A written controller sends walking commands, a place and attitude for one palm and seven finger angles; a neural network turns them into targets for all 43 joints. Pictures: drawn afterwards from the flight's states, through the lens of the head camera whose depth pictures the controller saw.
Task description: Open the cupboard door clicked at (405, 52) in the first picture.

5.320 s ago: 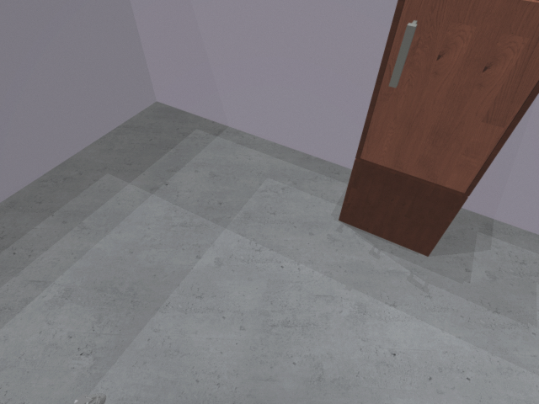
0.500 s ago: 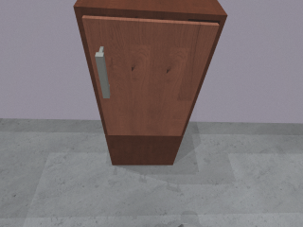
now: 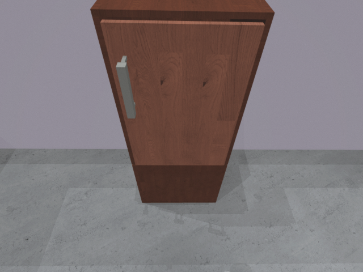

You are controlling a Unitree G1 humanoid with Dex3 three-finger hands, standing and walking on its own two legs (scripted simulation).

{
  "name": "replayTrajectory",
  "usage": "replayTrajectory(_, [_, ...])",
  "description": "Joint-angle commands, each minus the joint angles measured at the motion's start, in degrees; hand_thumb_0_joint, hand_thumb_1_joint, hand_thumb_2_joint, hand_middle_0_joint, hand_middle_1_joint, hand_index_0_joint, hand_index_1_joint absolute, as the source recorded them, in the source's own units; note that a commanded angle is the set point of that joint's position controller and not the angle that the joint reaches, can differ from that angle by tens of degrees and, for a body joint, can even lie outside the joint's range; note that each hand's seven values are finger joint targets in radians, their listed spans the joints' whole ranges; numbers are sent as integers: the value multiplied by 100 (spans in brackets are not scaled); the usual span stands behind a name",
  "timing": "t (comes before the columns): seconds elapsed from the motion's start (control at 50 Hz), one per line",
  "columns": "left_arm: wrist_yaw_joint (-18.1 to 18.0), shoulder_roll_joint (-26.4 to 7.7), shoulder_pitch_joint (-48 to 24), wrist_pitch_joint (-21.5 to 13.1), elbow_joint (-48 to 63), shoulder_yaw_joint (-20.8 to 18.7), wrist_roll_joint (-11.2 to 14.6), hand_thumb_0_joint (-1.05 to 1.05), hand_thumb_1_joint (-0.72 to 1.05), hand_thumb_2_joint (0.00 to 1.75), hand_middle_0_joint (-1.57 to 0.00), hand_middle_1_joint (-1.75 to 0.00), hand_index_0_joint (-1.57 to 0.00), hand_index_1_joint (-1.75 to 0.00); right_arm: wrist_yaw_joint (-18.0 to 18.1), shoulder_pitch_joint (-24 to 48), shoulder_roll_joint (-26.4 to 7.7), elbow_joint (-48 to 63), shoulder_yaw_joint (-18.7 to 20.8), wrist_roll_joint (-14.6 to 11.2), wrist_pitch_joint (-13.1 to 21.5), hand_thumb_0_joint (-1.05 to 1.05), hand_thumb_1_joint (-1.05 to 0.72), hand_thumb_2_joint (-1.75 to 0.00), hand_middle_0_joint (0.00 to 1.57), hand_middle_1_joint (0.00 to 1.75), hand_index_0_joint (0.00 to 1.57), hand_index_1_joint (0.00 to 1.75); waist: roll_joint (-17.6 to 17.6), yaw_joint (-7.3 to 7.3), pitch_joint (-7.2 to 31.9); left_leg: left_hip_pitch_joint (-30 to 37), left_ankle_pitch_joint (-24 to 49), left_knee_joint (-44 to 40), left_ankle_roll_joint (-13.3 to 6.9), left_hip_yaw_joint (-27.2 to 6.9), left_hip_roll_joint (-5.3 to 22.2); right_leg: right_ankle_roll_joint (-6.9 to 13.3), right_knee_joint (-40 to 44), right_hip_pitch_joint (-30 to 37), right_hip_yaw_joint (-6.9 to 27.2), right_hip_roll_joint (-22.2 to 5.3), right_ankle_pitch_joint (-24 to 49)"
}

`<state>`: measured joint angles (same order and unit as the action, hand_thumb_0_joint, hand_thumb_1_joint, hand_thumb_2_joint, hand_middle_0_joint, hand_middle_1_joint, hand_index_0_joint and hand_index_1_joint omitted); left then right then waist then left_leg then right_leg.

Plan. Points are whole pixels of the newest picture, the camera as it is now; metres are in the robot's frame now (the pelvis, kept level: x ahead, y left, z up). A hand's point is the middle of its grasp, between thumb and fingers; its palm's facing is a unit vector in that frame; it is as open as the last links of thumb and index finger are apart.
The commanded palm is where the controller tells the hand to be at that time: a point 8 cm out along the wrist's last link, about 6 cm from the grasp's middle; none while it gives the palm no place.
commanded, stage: come to a stop and stand still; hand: left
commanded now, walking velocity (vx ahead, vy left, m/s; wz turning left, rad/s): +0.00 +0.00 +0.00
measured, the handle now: (128, 88) +0.56 +0.18 +0.10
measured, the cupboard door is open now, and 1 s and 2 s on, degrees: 0 0 0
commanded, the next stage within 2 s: look again from close up in 0.54 s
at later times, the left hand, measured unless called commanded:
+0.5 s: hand out of the picture -0.02 +0.22 -0.15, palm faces +0.01 -0.98 -0.22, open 7.4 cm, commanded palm none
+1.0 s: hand out of the picture -0.02 +0.20 -0.15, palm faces +0.03 -0.98 -0.19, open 7.4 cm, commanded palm none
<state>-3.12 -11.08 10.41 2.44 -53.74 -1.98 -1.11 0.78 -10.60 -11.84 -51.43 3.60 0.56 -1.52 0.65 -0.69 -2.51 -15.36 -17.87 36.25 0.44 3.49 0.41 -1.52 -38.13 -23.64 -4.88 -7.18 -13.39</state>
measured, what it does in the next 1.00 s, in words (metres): steps on the spot: right foot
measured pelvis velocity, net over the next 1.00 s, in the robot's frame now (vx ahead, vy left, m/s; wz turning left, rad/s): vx -0.02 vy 0.03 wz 0.00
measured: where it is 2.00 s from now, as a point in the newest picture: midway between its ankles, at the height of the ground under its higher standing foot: outside the picture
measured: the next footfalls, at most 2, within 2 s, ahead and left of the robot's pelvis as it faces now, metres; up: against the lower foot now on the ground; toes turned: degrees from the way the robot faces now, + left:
right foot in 0.16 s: +0.07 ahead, -0.09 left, +0.00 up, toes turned +2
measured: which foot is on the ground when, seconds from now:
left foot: down 0.00-1.00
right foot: up 0.00-0.14, down 0.16-1.00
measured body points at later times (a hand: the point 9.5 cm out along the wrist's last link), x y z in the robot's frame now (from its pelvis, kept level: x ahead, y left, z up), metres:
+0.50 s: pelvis -0.04 +0.04 +0.02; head -0.04 +0.03 +0.47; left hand -0.02 +0.27 -0.13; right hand -0.06 -0.19 -0.15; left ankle +0.00 +0.11 -0.72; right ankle +0.03 -0.09 -0.72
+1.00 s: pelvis -0.02 +0.03 +0.02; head -0.01 +0.02 +0.47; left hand -0.02 +0.25 -0.13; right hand +0.00 -0.19 -0.14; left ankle +0.00 +0.11 -0.72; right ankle +0.03 -0.09 -0.72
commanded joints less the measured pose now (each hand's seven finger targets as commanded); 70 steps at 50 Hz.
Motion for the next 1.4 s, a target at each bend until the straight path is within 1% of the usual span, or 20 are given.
replayTrajectory(0.0, [54, -473, 20, 131, 586, -109, -33, 0, 90, 90, -20, -30, -20, -30, 9, 94, -846, 694, 82, 140, 29, 0, -90, -90, 20, 30, 20, 30, -1605, 30, -563, -1389, -134, -2179, -918, -1405, 1370, 212, -1508, -9, 447, 591, -1389])
replayTrajectory(0.04, [121, -477, 359, 52, 505, -97, 1, 0, 90, 90, -20, -30, -20, -30, -23, 410, -711, 757, -8, 136, 26, 0, -90, -90, 20, 30, 20, 30, -1253, 230, -779, -1655, -602, -2078, -868, -1188, 1163, 214, -1441, 233, 512, 618, -1050])
replayTrajectory(0.1, [180, -490, 885, -118, 378, -53, -15, 0, 90, 90, -20, -30, -20, -30, -14, 166, -713, 700, -49, 96, 66, 0, -90, -90, 20, 30, 20, 30, -337, 363, -373, -1131, -967, -1545, -638, -991, 919, 252, 505, 851, 559, 606, -460])
replayTrajectory(0.14, [171, -711, 762, -233, 437, 2, -45, 0, 90, 90, -20, -30, -20, -30, -28, -232, -540, 636, -79, 30, 46, 0, -90, -90, 20, 30, 20, 30, 374, 44, -354, -519, -1024, -938, -304, -509, 182, 663, 1745, 53, 1909, -47, -1557])
replayTrajectory(0.2, [142, -835, 234, -278, 546, -52, -14, 0, 90, 90, -20, -30, -20, -30, -41, -864, -474, 309, -63, 52, 19, 0, -90, -90, 20, 30, 20, 30, 1195, -304, -22, 715, -412, -401, -241, -289, 56, 720, 2266, -917, 1929, -180, -2547])
replayTrajectory(0.24, [133, -739, 177, -254, 542, -38, -7, 0, 90, 90, -20, -30, -20, -30, -39, -1116, -421, 139, -90, 56, 61, 0, -90, -90, 20, 30, 20, 30, 748, -364, -51, 870, -370, -758, -270, -408, 148, 610, 2029, -1026, 1614, -12, -2235])
replayTrajectory(0.26, [132, -662, 256, -243, 516, -15, -5, 0, 90, 90, -20, -30, -20, -30, -38, -1089, -412, 95, -112, 66, 112, 0, -90, -90, 20, 30, 20, 30, 108, -301, -182, 529, -631, -1360, -328, -662, 319, 526, 1710, -792, 1366, 209, -1897])
replayTrajectory(0.32, [148, -458, 839, -203, 266, -22, -20, 0, 90, 90, -20, -30, -20, -30, -9, -569, -638, 106, -92, 83, 191, 0, -90, -90, 20, 30, 20, 30, -499, 131, -237, -795, -1718, -2480, -508, -1419, 894, 352, 821, 563, 756, 630, -632])
replayTrajectory(0.36, [163, -371, 1036, -221, 87, -3, -34, 0, 90, 90, -20, -30, -20, -30, 10, -458, -610, 29, -119, 62, 215, 0, -90, -90, 20, 30, 20, 30, -480, 242, -73, -833, -1532, -2481, -515, -1327, 828, 363, 784, 902, 733, 610, -419])
replayTrajectory(0.54, [159, -313, 971, -297, -277, 49, -7, 0, 90, 90, -20, -30, -20, -30, 23, -856, -447, -515, -183, 62, 208, 0, -90, -90, 20, 30, 20, 30, -106, 82, -239, -524, -1309, -2203, -384, -1043, 538, 468, 1512, 658, 1249, 392, -991])
replayTrajectory(0.88, [144, -187, 1046, -360, -497, 102, -25, 0, 90, 90, -20, -30, -20, -30, 46, -891, -333, -706, -199, 38, 265, 0, -90, -90, 20, 30, 20, 30, 2, 20, -355, -330, -1024, -2098, -350, -990, 521, 424, 1675, 474, 1350, 358, -785])
replayTrajectory(1.18, [117, -266, 915, -457, -678, 150, 44, 0, 90, 90, -20, -30, -20, -30, 104, -845, -247, -971, -307, -4, 413, 0, -90, -90, 20, 30, 20, 30, -72, 25, 119, 420, 1033, -1716, -259, -592, 524, 438, 1590, 1130, 1341, 208, 1039])
replayTrajectory(1.2, [-108, -409, 1439, -435, -951, 153, 6, 0, 90, 90, -20, -30, -20, -30, 48, -242, -496, -642, -242, -73, 356, 0, -90, -90, 20, 30, 20, 30, 324, 323, 72, 187, 572, -862, -103, -314, 755, 283, 1639, 1104, 1150, 35, 804])
replayTrajectory(1.22, [-101, -1686, -3011, -1656, 8167, -514, 1275, 0, 88, 89, -20, -32, -20, -32, 318, -355, -1339, 1589, -182, -350, 1151, 0, -90, -90, 20, 30, 20, 30, -668, -515, 2826, 1397, 976, -1410, -202, -427, -104, 335, 1093, 1559, 743, 630, 767])
replayTrajectory(1.24, [-395, -1317, -594, -1391, 6877, -557, 824, 0, 85, 88, -20, -33, -20, -33, 542, 172, -861, 1207, -295, -318, 1694, 0, -90, -90, 20, 30, 20, 30, -1378, 102, 2466, 1335, 1084, -1426, -167, -361, 56, 487, 805, 1382, 531, 762, 223])
replayTrajectory(1.26, [-536, -18, 1201, -617, 5662, 252, 904, 0, 83, 87, -21, -34, -21, -34, 494, 124, -616, 1222, -234, -362, 1889, 0, -90, -90, 20, 30, 20, 30, -1292, -26, 1295, 424, 521, -1501, 22, -550, 137, 413, 803, 766, 237, 714, -227])
replayTrajectory(1.28, [-485, 302, 1131, -599, 5651, 317, 1118, 0, 81, 86, -21, -36, -21, -36, 478, -70, -704, 1080, -254, -405, 1959, 0, -90, -90, 20, 30, 20, 30, -680, -167, 551, 74, 193, -1362, -46, -584, 120, 331, 901, 432, 124, 708, -190])
replayTrajectory(1.3, [-418, 77, 781, -909, 5969, 186, 1156, 0, 78, 85, -21, -37, -21, -37, 438, 47, -871, 1405, -167, -325, 2074, 0, -90, -90, 20, 30, 20, 30, -434, -304, 58, -264, -45, -1062, -95, -696, 42, 294, 930, 57, 91, 710, -387])
replayTrajectory(1.34, [-57, 282, 1944, -1538, 5020, -42, 1237, 0, 74, 83, -21, -40, -21, -40, 297, 58, -898, 1619, -21, -144, 2151, 0, -90, -90, 20, 30, 20, 30, 801, -102, 126, -909, 45, -373, -91, -624, -16, 264, 594, -471, -81, 757, -751])
replayTrajectory(1.38, [639, 351, 3070, -2331, 4492, -288, 1387, 0, 69, 81, -22, -43, -22, -43, 66, 161, -856, 1966, 92, -115, 2107, 0, -90, -90, 20, 30, 20, 30, 1214, 283, 507, -1527, 493, 317, 13, -446, -128, 319, -66, -643, -46, 742, -436])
